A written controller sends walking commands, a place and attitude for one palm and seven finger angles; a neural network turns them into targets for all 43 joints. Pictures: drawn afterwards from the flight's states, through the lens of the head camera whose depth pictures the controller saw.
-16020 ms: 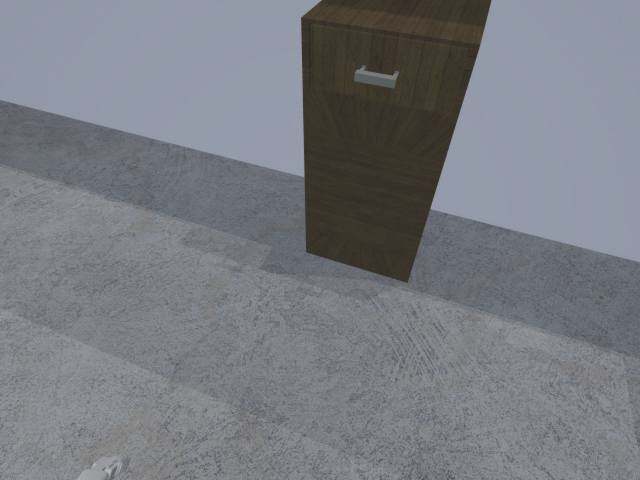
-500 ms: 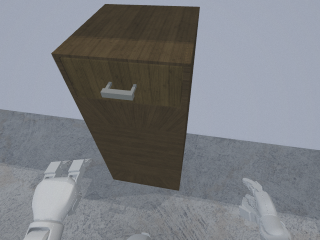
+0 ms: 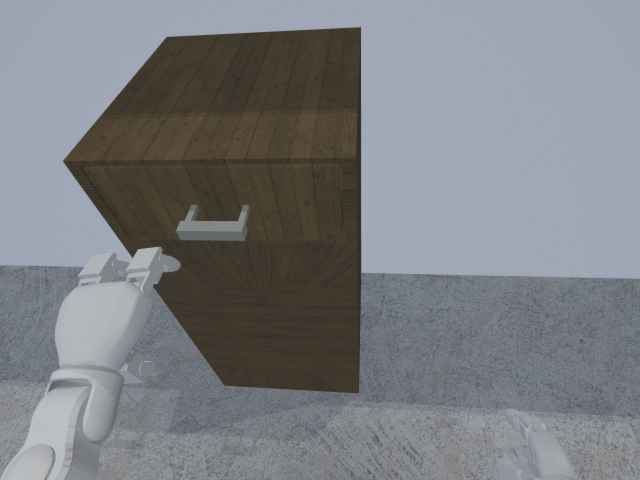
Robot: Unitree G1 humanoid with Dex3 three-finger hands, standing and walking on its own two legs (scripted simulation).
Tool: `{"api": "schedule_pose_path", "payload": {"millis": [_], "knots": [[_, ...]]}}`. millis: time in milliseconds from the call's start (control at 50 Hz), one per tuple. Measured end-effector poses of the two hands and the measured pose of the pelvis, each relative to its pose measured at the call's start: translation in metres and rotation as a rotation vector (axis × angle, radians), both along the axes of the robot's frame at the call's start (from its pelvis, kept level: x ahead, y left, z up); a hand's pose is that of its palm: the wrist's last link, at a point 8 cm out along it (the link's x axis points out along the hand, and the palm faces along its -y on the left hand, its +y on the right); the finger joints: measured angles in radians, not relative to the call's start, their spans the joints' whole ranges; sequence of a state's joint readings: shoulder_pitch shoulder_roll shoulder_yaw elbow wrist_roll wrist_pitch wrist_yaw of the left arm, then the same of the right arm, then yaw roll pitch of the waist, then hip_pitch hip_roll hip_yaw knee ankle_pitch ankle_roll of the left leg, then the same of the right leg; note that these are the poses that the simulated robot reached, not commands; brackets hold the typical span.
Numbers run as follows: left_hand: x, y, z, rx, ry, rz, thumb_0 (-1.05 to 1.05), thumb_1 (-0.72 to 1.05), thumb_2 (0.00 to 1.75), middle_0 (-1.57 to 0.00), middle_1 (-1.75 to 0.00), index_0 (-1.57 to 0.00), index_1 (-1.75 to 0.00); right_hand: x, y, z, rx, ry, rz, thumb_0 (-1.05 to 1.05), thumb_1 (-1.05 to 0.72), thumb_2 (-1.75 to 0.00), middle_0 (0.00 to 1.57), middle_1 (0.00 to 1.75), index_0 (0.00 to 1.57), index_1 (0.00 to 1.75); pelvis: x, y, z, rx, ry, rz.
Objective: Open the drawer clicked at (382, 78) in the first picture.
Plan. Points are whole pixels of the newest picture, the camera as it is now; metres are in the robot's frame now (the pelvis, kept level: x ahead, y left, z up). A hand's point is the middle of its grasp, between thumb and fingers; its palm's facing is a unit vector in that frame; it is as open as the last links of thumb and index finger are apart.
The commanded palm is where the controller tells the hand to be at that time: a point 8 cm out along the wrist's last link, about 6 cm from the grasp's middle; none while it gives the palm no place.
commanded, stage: raise the hand with hooked fingers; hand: left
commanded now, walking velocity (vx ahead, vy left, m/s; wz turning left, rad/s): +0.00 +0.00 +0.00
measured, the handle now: (215, 220) +0.46 +0.22 +0.05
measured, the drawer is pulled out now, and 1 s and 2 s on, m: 0.00 0.00 0.00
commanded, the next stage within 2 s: move the hooked fingers above the handle in 0.82 s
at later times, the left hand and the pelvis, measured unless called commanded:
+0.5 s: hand (81, 249) +0.30 +0.29 +0.17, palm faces +0.13 -0.07 -0.99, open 13.8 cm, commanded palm +0.25 +0.28 +0.22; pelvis -0.03 +0.04 +0.01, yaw +1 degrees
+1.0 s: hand (81, 284) +0.27 +0.28 +0.15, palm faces +0.09 -0.08 -0.99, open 13.9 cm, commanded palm +0.24 +0.28 +0.22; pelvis -0.05 +0.03 +0.01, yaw +1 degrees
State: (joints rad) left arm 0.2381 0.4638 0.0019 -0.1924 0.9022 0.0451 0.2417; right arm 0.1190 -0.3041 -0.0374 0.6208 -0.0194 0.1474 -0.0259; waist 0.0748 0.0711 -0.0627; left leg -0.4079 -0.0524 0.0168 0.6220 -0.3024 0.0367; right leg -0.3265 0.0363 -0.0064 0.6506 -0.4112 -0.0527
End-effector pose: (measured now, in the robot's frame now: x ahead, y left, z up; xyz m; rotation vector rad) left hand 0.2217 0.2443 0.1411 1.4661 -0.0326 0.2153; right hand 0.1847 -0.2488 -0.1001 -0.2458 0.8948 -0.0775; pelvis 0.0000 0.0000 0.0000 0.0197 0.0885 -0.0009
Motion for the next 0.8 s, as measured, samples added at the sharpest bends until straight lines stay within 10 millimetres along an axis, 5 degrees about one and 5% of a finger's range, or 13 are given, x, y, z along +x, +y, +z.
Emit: {"api": "schedule_pose_path", "payload": {"millis": [220, 380, 500, 680, 800], "knots": [[0.038, 0.017, 0.039, -0.013, 0.020, 0.016, 0.00, -0.40, 0.34, -0.32, -1.14, -0.31, -1.14, 0.021, 0.056, 0.022, 0.099, -0.085, 0.016, 0.01, -0.91, -0.90, 0.20, 0.30, 0.20, 0.30, -0.006, 0.022, 0.007, -0.013, -0.055, 0.003], [0.048, 0.032, 0.072, 0.019, 0.018, -0.001, 0.00, -0.47, 0.31, -0.32, -1.19, -0.31, -1.19, 0.010, 0.087, 0.025, 0.132, -0.071, 0.070, 0.01, -0.90, -0.90, 0.20, 0.30, 0.20, 0.30, -0.017, 0.033, 0.012, -0.022, -0.085, 0.007], [0.048, 0.047, 0.085, 0.020, 0.036, 0.015, 0.00, -0.48, 0.30, -0.32, -1.20, -0.31, -1.20, -0.011, 0.089, 0.019, 0.123, -0.024, 0.079, 0.01, -0.90, -0.90, 0.20, 0.30, 0.20, 0.30, -0.027, 0.039, 0.014, -0.026, -0.094, 0.015], [0.027, 0.038, 0.058, 0.001, 0.124, -0.093, 0.00, -0.49, 0.30, -0.32, -1.20, -0.31, -1.20, -0.041, 0.076, 0.015, 0.087, 0.012, 0.058, 0.01, -0.90, -0.90, 0.20, 0.30, 0.20, 0.30, -0.036, 0.042, 0.015, -0.029, -0.102, 0.012], [0.015, 0.038, 0.071, 0.020, 0.010, -0.122, 0.00, -0.49, 0.30, -0.33, -1.20, -0.32, -1.20, -0.047, 0.071, 0.013, 0.070, 0.018, 0.062, 0.01, -0.90, -0.90, 0.20, 0.30, 0.20, 0.30, -0.043, 0.040, 0.015, -0.030, -0.107, 0.019]]}}
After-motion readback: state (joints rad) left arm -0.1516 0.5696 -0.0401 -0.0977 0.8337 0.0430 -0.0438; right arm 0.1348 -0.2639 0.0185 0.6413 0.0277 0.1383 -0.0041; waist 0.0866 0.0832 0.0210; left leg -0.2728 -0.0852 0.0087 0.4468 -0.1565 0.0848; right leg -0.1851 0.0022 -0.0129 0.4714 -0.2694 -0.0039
